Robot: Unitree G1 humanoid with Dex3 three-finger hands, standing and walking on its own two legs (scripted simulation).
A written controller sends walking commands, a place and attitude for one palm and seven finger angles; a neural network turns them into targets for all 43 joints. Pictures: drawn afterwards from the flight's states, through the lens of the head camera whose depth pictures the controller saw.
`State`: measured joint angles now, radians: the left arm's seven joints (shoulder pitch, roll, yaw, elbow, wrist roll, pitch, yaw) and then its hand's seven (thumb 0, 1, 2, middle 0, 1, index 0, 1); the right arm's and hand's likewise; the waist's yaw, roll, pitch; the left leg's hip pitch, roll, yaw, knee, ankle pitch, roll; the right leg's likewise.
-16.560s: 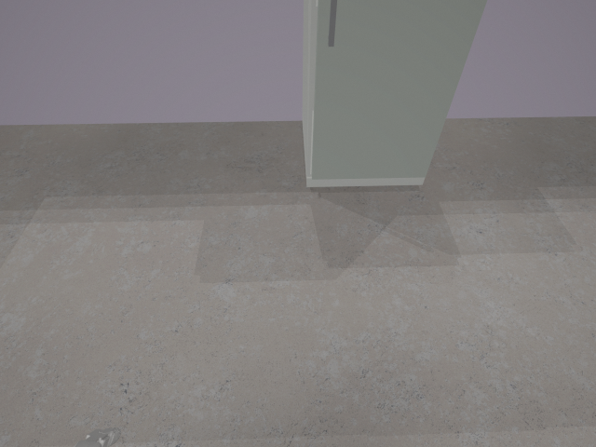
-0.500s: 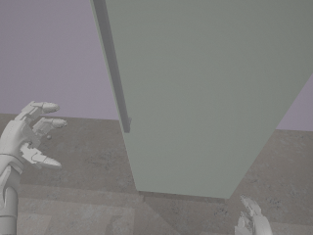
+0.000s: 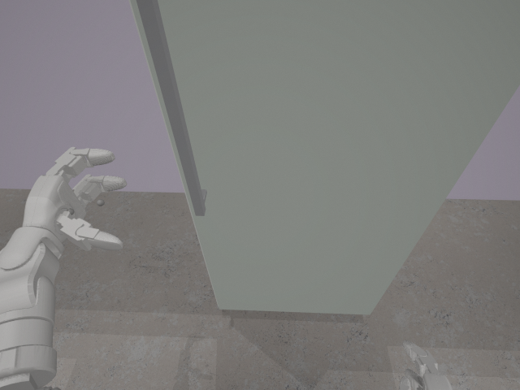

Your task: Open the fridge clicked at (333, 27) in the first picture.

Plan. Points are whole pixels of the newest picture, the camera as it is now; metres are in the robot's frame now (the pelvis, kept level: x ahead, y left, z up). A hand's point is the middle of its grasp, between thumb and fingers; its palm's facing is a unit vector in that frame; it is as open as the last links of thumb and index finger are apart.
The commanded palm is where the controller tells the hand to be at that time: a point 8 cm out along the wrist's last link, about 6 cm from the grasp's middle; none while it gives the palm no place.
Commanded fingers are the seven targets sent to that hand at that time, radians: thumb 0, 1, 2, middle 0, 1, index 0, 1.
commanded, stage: move the hooked fingers beside the handle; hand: left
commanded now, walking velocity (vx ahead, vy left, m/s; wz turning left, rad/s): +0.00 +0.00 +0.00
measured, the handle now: (178, 104) +0.47 +0.15 +0.21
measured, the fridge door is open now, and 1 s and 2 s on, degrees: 0 0 0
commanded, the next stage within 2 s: feel for the door with the fingertips in 1.80 s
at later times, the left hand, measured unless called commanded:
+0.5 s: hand (121, 183) +0.37 +0.23 +0.14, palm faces +0.02 -1.00 +0.00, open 14.0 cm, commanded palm +0.35 +0.28 +0.14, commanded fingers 0.00 -0.50 0.30 -0.30 -1.20 -0.30 -1.20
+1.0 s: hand (146, 167) +0.42 +0.21 +0.13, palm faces +0.01 -1.00 +0.00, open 14.0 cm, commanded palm +0.39 +0.26 +0.13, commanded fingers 0.00 -0.50 0.30 -0.30 -1.20 -0.30 -1.20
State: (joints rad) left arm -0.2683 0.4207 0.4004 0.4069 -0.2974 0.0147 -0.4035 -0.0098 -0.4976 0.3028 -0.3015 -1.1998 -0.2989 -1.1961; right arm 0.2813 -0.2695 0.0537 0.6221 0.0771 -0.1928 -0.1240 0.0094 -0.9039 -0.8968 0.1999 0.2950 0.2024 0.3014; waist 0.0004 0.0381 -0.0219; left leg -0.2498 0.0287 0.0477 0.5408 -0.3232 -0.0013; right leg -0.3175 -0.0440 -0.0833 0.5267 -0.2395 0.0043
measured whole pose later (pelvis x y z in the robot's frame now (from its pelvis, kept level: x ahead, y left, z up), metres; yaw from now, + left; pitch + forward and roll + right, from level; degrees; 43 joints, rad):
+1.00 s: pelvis +0.00 +0.00 +0.00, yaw +0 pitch +5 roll +0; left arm -0.58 0.40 0.33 0.74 -0.22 -0.08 -0.31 -0.01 -0.50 0.30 -0.30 -1.20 -0.30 -1.20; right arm 0.32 -0.27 0.04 0.65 0.07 -0.09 -0.10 0.01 -0.90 -0.90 0.20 0.29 0.20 0.30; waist -0.04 0.03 -0.04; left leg -0.33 0.03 0.05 0.57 -0.34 0.00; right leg -0.40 -0.04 -0.08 0.56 -0.25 0.00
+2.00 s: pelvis +0.00 +0.00 +0.00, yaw +0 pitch +6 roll -1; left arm -0.58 0.38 0.30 0.71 -0.22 -0.10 -0.29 -0.01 -0.50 0.30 -0.30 -1.20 -0.30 -1.20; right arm 0.32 -0.26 0.04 0.64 0.06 -0.07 -0.10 0.01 -0.91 -0.90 0.20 0.29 0.20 0.30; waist -0.02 0.02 -0.04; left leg -0.35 0.03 0.05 0.60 -0.34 0.00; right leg -0.41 -0.04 -0.08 0.56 -0.25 0.01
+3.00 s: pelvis -0.01 +0.00 -0.01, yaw +0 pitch +6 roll +0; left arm -0.74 0.37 0.29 0.91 -0.18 -0.18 -0.23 -0.01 -0.50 0.30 -0.38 -1.24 -0.36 -1.25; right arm 0.34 -0.27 0.03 0.67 0.06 -0.06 -0.08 0.01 -0.91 -0.90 0.20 0.29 0.20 0.30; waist -0.05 0.02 -0.04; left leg -0.40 0.03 0.04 0.62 -0.33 0.00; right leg -0.46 -0.04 -0.08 0.59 -0.24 0.00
